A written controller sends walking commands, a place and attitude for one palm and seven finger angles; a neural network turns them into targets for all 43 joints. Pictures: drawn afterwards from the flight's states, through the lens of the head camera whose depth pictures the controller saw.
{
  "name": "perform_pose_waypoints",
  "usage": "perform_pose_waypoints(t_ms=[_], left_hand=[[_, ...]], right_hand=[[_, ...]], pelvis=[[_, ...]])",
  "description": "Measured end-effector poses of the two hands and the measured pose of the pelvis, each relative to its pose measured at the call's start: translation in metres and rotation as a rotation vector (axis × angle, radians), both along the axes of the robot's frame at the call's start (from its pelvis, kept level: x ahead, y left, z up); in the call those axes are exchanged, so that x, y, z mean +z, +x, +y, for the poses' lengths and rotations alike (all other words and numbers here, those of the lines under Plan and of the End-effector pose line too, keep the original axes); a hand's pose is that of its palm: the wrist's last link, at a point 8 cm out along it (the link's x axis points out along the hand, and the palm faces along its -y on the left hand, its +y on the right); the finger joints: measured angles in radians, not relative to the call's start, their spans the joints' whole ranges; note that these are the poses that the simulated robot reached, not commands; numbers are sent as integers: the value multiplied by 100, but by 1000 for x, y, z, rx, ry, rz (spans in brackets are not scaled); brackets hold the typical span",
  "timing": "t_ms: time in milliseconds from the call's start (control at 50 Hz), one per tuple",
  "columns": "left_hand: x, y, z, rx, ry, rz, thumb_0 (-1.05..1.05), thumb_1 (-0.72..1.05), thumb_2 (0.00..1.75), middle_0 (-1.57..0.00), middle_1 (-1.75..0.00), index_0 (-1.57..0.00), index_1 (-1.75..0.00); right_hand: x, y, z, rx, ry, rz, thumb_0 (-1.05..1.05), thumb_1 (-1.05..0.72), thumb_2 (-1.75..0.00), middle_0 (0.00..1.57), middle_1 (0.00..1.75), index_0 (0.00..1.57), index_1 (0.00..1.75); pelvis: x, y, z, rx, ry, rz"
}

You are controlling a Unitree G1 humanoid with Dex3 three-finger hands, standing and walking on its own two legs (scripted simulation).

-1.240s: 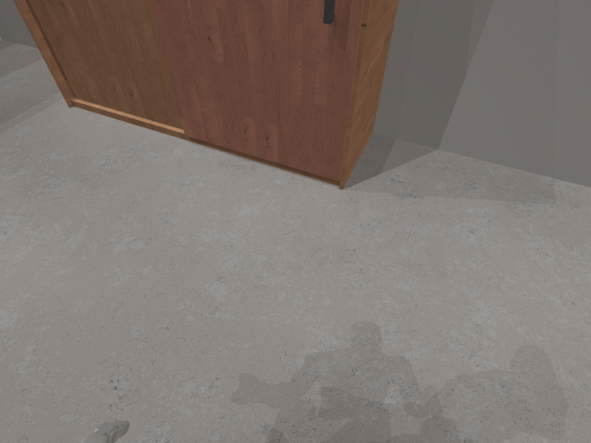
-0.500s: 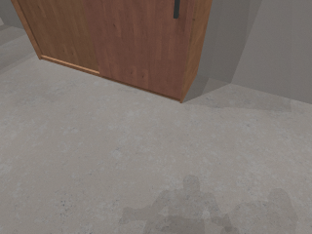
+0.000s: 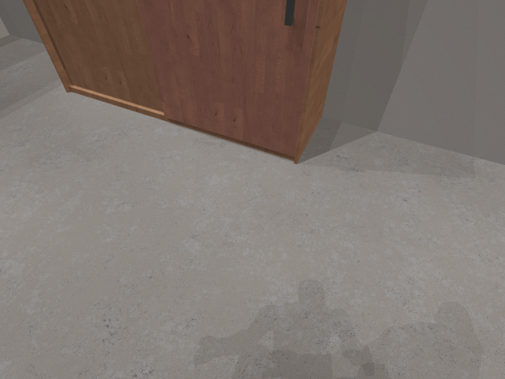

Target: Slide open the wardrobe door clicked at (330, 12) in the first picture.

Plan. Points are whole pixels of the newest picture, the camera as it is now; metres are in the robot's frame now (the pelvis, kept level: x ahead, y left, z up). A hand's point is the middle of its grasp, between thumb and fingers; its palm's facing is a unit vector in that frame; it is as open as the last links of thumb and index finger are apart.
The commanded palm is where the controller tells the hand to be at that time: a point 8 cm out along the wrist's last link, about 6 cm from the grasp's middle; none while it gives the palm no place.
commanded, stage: look at it before walking up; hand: right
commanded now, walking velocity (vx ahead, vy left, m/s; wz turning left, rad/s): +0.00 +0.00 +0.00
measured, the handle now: out of the picture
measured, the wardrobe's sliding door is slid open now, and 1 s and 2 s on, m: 0.00 0.00 0.00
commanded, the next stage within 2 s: walk to a spot facing it in 0.50 s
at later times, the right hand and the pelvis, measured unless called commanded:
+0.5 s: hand out of the picture +0.08 -0.25 -0.16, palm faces -0.03 +0.94 -0.33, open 7.4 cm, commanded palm none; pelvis +0.01 +0.00 +0.00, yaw +0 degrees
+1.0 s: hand out of the picture +0.10 -0.17 -0.19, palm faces -0.13 +0.97 -0.22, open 7.4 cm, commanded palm none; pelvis +0.07 +0.03 -0.03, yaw +10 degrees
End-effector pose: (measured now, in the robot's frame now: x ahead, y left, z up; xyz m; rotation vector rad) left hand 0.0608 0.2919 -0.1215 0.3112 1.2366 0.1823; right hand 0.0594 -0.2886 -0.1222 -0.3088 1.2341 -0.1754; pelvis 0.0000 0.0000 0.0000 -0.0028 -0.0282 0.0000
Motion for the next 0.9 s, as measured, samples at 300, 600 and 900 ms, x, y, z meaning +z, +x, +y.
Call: perform_pose_waypoints(t_ms=[300, 600, 900], left_hand=[[3, 17, -2, -9, 4, -25, 1, 91, 90, -20, -30, -21, -30], [5, 30, -4, -18, 4, -41, 0, 91, 90, -20, -30, -21, -30], [-27, -17, -24, 167, -91, 17, 0, 91, 90, -20, -30, -21, -30]], right_hand=[[1, 11, -2, 1, -1, -15, 1, -90, -90, 20, 30, 20, 30], [3, 19, -6, 2, -8, -26, 1, -90, -90, 20, 30, 20, 30], [-24, 11, 41, 40, 91, 148, 1, -91, -90, 19, 30, 20, 30]], pelvis=[[1, 7, -1, 0, 1, 1], [1, 12, -3, -1, 1, 0], [-13, 48, 8, 142, -14, 11]])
